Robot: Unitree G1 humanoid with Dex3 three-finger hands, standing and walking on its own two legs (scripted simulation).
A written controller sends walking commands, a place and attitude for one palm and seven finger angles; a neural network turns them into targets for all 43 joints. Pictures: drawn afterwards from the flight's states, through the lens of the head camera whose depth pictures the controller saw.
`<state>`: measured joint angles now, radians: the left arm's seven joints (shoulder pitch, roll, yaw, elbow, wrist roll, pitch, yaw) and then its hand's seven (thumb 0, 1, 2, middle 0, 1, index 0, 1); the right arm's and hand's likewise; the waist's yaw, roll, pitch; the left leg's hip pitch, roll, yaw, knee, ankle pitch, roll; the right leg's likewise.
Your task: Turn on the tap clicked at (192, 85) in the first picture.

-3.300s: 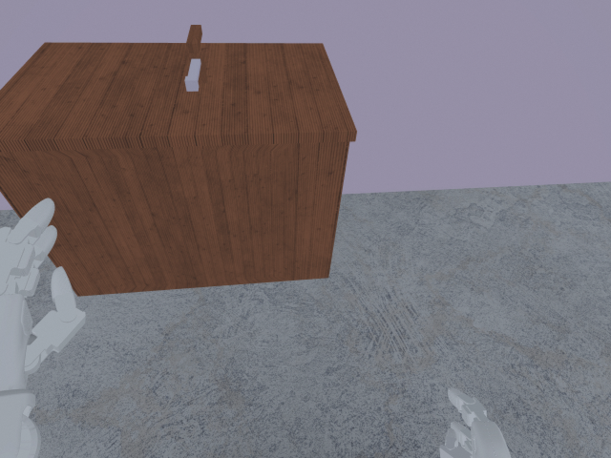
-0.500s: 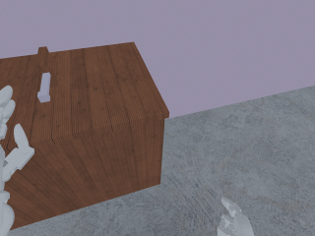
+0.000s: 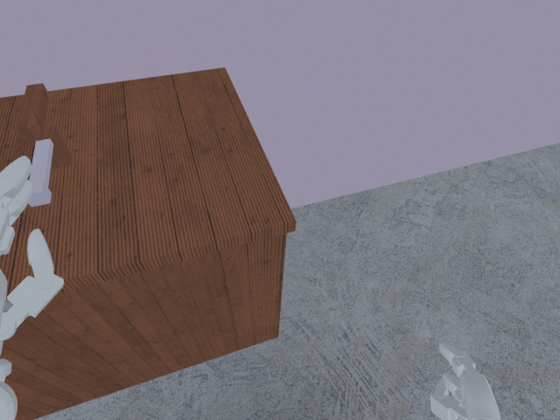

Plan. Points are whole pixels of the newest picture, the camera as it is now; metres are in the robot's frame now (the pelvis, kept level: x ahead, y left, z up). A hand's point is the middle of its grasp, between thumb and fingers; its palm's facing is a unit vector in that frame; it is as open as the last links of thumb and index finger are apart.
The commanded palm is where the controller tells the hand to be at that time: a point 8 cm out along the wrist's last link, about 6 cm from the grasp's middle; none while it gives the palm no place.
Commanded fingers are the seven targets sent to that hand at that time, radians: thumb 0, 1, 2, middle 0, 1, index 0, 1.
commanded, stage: come to a stop and stand still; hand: left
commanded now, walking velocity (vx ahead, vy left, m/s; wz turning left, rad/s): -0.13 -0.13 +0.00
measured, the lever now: (37, 194) +0.42 +0.42 +0.05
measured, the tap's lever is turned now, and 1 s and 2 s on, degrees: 0 0 0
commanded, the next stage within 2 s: look again from close up in 0.92 s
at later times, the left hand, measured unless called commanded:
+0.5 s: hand (70, 322) +0.18 +0.21 +0.17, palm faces +0.39 -0.84 -0.39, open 7.4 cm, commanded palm +0.13 +0.25 +0.19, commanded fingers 0.00 0.90 0.90 -0.20 -0.30 -0.20 -0.30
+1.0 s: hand (47, 359) +0.15 +0.21 +0.16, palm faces +0.40 -0.83 -0.38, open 7.4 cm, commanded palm +0.10 +0.25 +0.19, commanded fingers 0.00 0.90 0.90 -0.20 -0.30 -0.20 -0.30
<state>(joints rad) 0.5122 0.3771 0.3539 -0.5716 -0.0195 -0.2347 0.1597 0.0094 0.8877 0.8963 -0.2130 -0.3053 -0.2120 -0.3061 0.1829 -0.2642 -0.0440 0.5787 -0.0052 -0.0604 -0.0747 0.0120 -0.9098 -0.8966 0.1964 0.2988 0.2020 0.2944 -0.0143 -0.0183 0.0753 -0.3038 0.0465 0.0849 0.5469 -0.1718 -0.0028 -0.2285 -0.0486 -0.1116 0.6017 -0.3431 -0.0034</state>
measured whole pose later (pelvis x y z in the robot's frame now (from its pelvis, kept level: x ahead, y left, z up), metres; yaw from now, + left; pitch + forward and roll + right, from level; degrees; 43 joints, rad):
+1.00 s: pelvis -0.06 -0.03 +0.01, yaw -1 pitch -1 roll -1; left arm 0.47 0.33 0.30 -0.40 -0.03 -0.15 0.15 0.01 0.89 0.90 -0.21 -0.30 -0.21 -0.31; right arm 0.25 -0.21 0.03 0.63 0.00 -0.07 -0.07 0.01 -0.91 -0.90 0.20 0.30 0.21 0.29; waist 0.01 0.04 -0.02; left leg -0.25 0.03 0.03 0.49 -0.22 0.00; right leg -0.24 0.05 -0.09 0.41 -0.17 -0.05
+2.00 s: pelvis +0.01 +0.04 -0.01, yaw +0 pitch -1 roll -1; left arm 0.43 0.38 0.39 -0.54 -0.05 -0.23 0.11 0.01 0.89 0.90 -0.21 -0.30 -0.21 -0.31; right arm 0.21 -0.21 0.00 0.58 0.01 -0.07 0.00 0.01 -0.91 -0.90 0.20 0.30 0.21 0.29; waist 0.01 -0.04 0.05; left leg -0.22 -0.09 0.05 0.69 -0.45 0.11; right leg -0.30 -0.04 -0.03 0.78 -0.42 -0.01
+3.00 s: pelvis +0.08 +0.14 +0.00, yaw +1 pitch -3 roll +1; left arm 0.33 0.37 0.38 -0.51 -0.03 -0.16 0.13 0.01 0.89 0.90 -0.21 -0.30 -0.21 -0.31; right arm 0.17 -0.13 0.02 0.61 -0.01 -0.14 -0.01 0.01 -0.91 -0.90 0.20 0.30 0.21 0.29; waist 0.02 -0.08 0.12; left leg -0.25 -0.02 0.03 0.54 -0.24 0.02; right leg -0.28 0.00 -0.01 0.76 -0.45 0.00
